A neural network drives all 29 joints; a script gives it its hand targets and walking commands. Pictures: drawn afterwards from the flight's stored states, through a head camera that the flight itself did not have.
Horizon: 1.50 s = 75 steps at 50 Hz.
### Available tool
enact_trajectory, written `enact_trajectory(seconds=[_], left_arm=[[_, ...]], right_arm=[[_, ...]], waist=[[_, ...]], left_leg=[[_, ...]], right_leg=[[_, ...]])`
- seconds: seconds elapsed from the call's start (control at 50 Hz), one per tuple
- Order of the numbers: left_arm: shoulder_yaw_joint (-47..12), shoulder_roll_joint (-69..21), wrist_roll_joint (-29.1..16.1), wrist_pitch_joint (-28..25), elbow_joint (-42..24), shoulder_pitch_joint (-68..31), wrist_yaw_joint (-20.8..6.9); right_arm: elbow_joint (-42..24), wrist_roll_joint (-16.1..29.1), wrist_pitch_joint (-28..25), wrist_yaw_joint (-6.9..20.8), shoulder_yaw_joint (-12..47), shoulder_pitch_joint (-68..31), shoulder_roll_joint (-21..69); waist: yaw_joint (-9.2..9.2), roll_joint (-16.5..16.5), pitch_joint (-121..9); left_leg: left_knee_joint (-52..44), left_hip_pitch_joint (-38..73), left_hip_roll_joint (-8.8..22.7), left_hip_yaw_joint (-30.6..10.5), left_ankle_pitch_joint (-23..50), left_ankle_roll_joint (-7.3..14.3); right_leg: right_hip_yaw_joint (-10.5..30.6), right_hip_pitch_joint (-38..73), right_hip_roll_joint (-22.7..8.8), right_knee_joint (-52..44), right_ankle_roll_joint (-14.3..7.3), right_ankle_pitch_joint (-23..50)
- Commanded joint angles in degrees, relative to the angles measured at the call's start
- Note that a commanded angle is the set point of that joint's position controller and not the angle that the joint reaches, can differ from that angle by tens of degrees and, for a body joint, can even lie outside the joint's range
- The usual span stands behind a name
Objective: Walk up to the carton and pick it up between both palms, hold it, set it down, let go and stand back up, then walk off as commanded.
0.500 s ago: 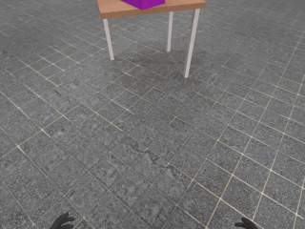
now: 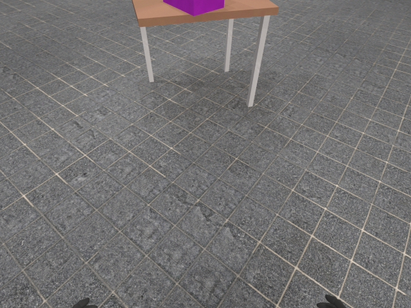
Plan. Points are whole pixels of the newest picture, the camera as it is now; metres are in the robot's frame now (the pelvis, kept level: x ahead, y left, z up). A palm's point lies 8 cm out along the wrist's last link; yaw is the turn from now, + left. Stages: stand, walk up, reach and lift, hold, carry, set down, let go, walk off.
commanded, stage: stand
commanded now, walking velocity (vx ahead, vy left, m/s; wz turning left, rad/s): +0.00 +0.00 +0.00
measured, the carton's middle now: out of the picture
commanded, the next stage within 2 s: none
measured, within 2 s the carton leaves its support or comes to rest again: neither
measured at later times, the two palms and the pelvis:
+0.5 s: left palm out of the picture +0.08 +0.28 -0.10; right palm out of the picture +0.08 -0.27 -0.10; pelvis -0.01 +0.00 +0.01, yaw +0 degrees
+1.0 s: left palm out of the picture +0.06 +0.28 -0.10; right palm out of the picture +0.06 -0.27 -0.10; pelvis -0.02 +0.00 +0.02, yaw +0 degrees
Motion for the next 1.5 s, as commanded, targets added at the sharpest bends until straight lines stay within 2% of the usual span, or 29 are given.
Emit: enact_trajectory(seconds=[0.0, 0.3, 0.86, 1.04, 1.16, 1.48], left_arm=[[3.23, 11.37, 0.54, -1.91, -0.79, -4.26, 0.39], [2.83, 11.25, 0.37, -2.23, 2.02, -4.58, 0.32], [2.41, 11.2, 0.54, -2.35, 6.71, -3.74, 0.08], [2.33, 11.23, 0.51, -2.34, 7.58, -3.73, 0.14], [2.3, 11.39, 0.4, -2.27, 8.02, -3.74, 0.29], [2.31, 11.39, 0.4, -2.15, 8.44, -3.43, 0.33]], right_arm=[[-2.11, -1.18, -2.67, -0.52, -4.26, -3.94, -15.08], [1.08, -0.94, -2.82, -0.49, -3.64, -4.26, -14.39], [5.79, -1.07, -2.74, -0.26, -3.27, -4.43, -14.34], [6.74, -0.98, -2.71, -0.27, -3.22, -4.29, -14.35], [7.22, -0.81, -2.74, -0.35, -3.14, -4.2, -14.25], [7.67, -0.9, -2.59, -0.34, -3.14, -4.12, -14.22]], waist=[[0.34, 1.1, -4.29], [0.01, 1.09, -5.69], [-0.12, 0.44, -4.33], [-0.2, 0.15, -4.89], [-0.22, 0.1, -5.1], [-0.13, 0.38, -4.72]], left_leg=[[-13.52, 2.22, 6.37, -8.81, 10.23, 3.27], [-15.78, 4.62, 6.48, -8.01, 12.86, 2.45], [-21.9, 4.6, 6.78, -8.14, 6.45, 1.41], [-22.15, 5.47, 6.94, -8.0, 7.64, 1.34], [-21.63, 6.29, 6.92, -7.55, 11.02, 1.3], [-22.36, 6.46, 6.95, -7.56, 10.68, 1.22]], right_leg=[[5.29, 4.22, -4.33, -7.69, -4.16, 7.53], [5.53, 5.76, -5.2, -10.75, -3.71, 9.7], [6.15, 7.03, -5.78, -16.52, -2.89, 6.07], [6.1, 7.41, -5.94, -17.03, -2.79, 7.09], [6.31, 7.69, -6.26, -17.03, -2.76, 8.92], [6.19, 7.94, -6.19, -17.42, -2.56, 8.92]])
